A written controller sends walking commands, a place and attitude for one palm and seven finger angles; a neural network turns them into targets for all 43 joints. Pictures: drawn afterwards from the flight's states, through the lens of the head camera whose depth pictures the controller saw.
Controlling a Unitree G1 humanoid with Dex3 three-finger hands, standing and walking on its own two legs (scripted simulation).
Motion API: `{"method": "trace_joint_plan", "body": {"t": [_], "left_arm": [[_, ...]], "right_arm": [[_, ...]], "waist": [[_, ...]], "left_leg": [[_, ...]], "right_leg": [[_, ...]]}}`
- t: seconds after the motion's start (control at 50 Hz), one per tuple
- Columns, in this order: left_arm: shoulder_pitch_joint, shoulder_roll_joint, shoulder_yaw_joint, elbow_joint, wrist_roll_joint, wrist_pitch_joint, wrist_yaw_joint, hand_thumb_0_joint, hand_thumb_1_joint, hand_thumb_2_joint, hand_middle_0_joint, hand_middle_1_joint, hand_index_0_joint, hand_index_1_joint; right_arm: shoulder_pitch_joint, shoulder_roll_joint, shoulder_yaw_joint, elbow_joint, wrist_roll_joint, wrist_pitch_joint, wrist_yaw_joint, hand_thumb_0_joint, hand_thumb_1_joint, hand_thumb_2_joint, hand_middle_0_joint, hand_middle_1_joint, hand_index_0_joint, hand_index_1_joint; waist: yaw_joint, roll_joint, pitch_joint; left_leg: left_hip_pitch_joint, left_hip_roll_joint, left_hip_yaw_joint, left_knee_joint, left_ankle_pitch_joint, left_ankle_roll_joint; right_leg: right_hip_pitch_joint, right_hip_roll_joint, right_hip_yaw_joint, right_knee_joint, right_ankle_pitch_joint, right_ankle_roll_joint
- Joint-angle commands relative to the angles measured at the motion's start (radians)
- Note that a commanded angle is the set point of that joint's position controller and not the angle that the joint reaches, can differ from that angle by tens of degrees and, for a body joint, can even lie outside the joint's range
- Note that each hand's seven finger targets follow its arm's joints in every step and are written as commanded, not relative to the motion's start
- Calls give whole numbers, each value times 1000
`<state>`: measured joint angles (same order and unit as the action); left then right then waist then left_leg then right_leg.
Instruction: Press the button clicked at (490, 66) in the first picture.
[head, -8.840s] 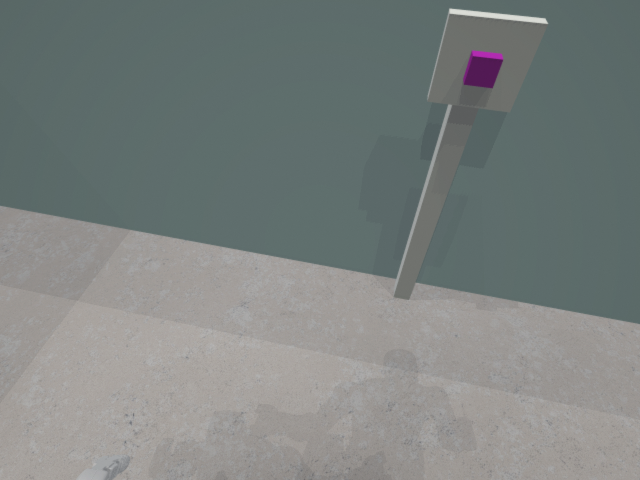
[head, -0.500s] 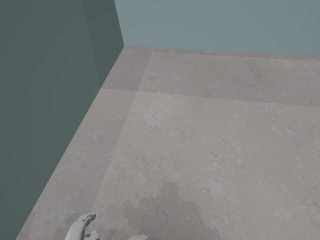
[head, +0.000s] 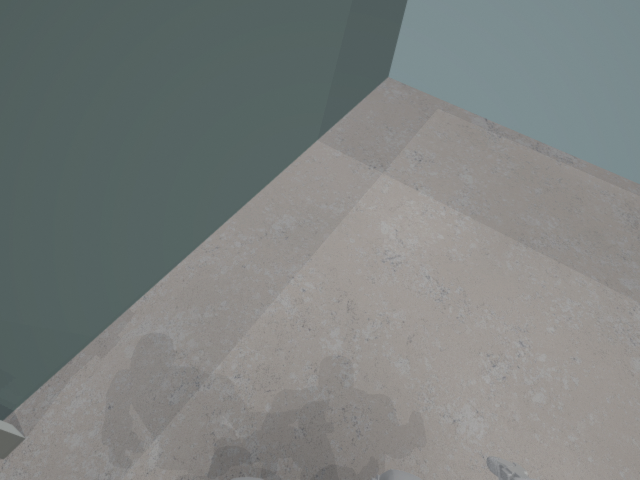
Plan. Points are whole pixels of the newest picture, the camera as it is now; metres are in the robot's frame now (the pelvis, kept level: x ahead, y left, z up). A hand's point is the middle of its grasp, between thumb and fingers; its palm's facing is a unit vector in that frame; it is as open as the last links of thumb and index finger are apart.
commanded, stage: turn to face it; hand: left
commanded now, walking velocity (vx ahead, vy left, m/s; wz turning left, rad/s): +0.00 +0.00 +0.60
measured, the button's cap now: out of the picture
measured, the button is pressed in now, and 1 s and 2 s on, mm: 0 0 0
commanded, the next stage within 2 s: take the last steps up to it in 1.64 s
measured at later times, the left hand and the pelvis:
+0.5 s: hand out of the picture +0.09 +0.18 -0.12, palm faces +0.27 -0.92 -0.30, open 7.4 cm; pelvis +0.00 -0.05 +0.00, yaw +18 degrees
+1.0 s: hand out of the picture -0.14 +0.19 -0.18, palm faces +0.61 -0.75 -0.26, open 7.4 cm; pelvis -0.02 -0.01 +0.00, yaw +36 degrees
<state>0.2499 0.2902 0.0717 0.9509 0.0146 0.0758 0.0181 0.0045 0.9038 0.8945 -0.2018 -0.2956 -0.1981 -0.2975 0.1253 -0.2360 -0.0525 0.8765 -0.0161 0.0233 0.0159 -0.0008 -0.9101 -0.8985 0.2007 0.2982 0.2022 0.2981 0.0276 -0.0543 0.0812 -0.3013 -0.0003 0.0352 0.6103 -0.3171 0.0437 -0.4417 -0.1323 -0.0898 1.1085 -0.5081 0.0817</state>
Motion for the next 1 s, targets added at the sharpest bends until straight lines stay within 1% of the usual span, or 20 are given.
{"method": "trace_joint_plan", "body": {"t": [0.0, 0.26, 0.32, 0.36, 0.38, 0.4, 0.42, 0.44, 0.48, 0.52, 0.64, 0.74, 0.82, 0.84, 0.86, 0.88, 0.9, 0.92, 0.94, 0.98], "left_arm": [[-50, 64, 17, -114, 3, -44, -9, 0, 900, 900, -200, -300, -200, -300], [-175, 30, 7, -189, -7, -53, 6, 0, 900, 900, -200, -300, -200, -300], [-117, 30, 7, -183, -16, -60, 11, 0, 900, 900, -200, -300, -200, -300], [-44, 48, 13, -165, -17, -73, 14, 0, 900, 900, -200, -300, -200, -300], [-12, 101, 23, -159, -9, -83, 19, 0, 900, 900, -200, -300, -200, -300], [-3, 193, 40, -162, 7, -89, 27, 0, 900, 900, -200, -300, -200, -300], [0, 195, 33, -169, 3, -81, 27, 0, 900, 900, -200, -300, -200, -300], [-67, 147, 27, -182, 1, -79, 31, 0, 900, 900, -200, -300, -200, -300], [-150, 98, 11, -192, -2, -79, 23, 0, 900, 900, -200, -300, -200, -300], [-142, 68, 0, -186, 0, -85, 16, 0, 900, 900, -200, -300, -200, -300], [-34, 95, 11, -141, 9, -83, 19, 0, 900, 900, -200, -300, -200, -300], [25, 130, 22, -109, 17, -75, 13, 0, 900, 900, -200, -300, -200, -300], [24, 155, 35, -99, 13, -67, 10, 0, 900, 900, -200, -300, -200, -300], [16, 144, 34, -96, 7, -64, 8, 0, 900, 900, -200, -300, -200, -300], [23, 120, 30, -111, -3, -59, 4, 0, 900, 900, -200, -300, -200, -300], [-3, 42, 11, -157, -9, -57, -4, 0, 900, 900, -200, -300, -200, -300], [-66, 54, 2, -176, 1, -46, 4, 0, 900, 900, -200, -300, -200, -300], [-79, 58, 7, -174, 3, -43, 4, 0, 900, 900, -200, -300, -200, -300], [-93, 49, 11, -157, 2, -42, 5, 0, 900, 900, -200, -300, -200, -300], [-85, 65, 17, -126, 1, -44, -4, 0, 900, 900, -200, -300, -200, -300]], "right_arm": [[52, -197, -42, -45, -1, -16, -27, 0, -900, -900, 200, 300, 200, 300], [134, -195, -65, -32, -11, -2, -24, 0, -900, -900, 200, 300, 200, 300], [108, -195, -70, -40, -11, 2, -23, 0, -900, -900, 200, 300, 200, 300], [88, -178, -70, -45, -1, 4, -21, 0, -900, -900, 200, 300, 200, 300], [104, -133, -64, -48, 8, 2, -15, 0, -900, -900, 200, 300, 200, 300], [124, -65, -55, -69, 12, -1, -13, 0, -900, -900, 200, 300, 200, 300], [103, -126, -68, -73, -2, 6, -17, 0, -900, -900, 200, 300, 200, 300], [108, -134, -73, -61, -3, 17, -13, 0, -900, -900, 200, 300, 200, 300], [127, -117, -71, -15, -9, 36, 2, 0, -900, -900, 200, 300, 200, 300], [144, -103, -67, -2, -9, 41, 12, 0, -900, -900, 200, 300, 200, 300], [54, -98, -55, -17, -5, 47, 16, 0, -900, -900, 200, 300, 200, 300], [-26, -79, -36, -40, 3, 32, 17, 0, -900, -900, 200, 300, 200, 300], [24, -85, -30, -38, 6, 13, 11, 0, -900, -900, 200, 300, 200, 300], [63, -106, -35, -31, 5, 6, 12, 0, -900, -900, 200, 300, 200, 300], [138, -178, -52, -16, 1, -6, 10, 0, -900, -900, 200, 300, 200, 300], [203, -298, -84, -9, -1, -14, 2, 0, -900, -900, 200, 300, 200, 300], [260, -322, -85, 20, 7, -4, -6, 0, -900, -900, 200, 300, 200, 300], [229, -290, -75, 17, 2, -5, -11, 0, -900, -900, 200, 300, 200, 300], [170, -259, -69, -2, -2, -8, -23, 0, -900, -900, 200, 300, 200, 300], [69, -202, -46, -28, -4, -10, -30, 0, -900, -900, 200, 300, 200, 300]], "waist": [[-46, 207, -115], [-77, 218, -125], [-50, 220, -152], [-9, 174, -178], [3, 54, -205], [9, -246, -209], [10, -171, -179], [-24, -71, -129], [-61, -95, -48], [-67, -112, -24], [-18, -132, -24], [16, -166, -58], [-4, -166, -130], [-30, -111, -154], [-76, 64, -215], [-114, 393, -229], [-136, 310, -257], [-116, 255, -221], [-105, 310, -183], [-62, 260, -102]], "left_leg": [[172, 219, -252, -249, 576, 94], [156, 197, -464, -224, 528, 140], [94, 166, -488, -185, 560, 120], [-11, 113, -466, -118, 449, 64], [-149, 50, -395, -25, 240, 2], [-347, -96, -176, 215, -197, -84], [-316, -68, -154, 413, -297, -89], [-295, -35, -171, 520, -232, -86], [-291, 0, -125, 626, -118, -100], [-291, 9, -90, 657, -41, -114], [-285, 42, -39, 512, -58, -136], [-190, 37, 34, 258, -122, -125], [-34, 16, 81, 16, -40, -96], [70, 16, 63, -122, 69, -85], [272, 98, -54, -215, 274, -47], [419, 391, -430, -229, 739, 82], [394, 445, -426, -202, 874, 165], [329, 403, -354, -208, 731, 171], [275, 342, -343, -217, 646, 149], [195, 259, -266, -234, 634, 109]], "right_leg": [[-123, 10, 76, 69, 118, 17], [-18, 92, 103, -256, 60, 13], [127, 128, 92, -430, 112, -3], [318, 112, 91, -675, 289, -8], [489, -13, 194, -789, 331, -38], [590, -303, 475, -830, 428, -150], [419, -392, 480, -824, 492, -235], [328, -349, 385, -835, 435, -249], [247, -222, 244, -830, 371, -200], [231, -170, 127, -818, 417, -170], [313, -207, 62, -809, 458, -186], [364, -231, 4, -730, 651, -198], [370, -244, -52, -600, 726, -165], [327, -223, -84, -508, 680, -125], [169, -174, -117, -317, 519, -68], [-155, -19, -113, -85, -130, 19], [-166, -9, 9, 24, -191, 7], [-157, -22, 37, 63, -135, -3], [-178, -22, 56, 80, -68, 2], [-158, -11, 75, 93, 58, 9]]}}
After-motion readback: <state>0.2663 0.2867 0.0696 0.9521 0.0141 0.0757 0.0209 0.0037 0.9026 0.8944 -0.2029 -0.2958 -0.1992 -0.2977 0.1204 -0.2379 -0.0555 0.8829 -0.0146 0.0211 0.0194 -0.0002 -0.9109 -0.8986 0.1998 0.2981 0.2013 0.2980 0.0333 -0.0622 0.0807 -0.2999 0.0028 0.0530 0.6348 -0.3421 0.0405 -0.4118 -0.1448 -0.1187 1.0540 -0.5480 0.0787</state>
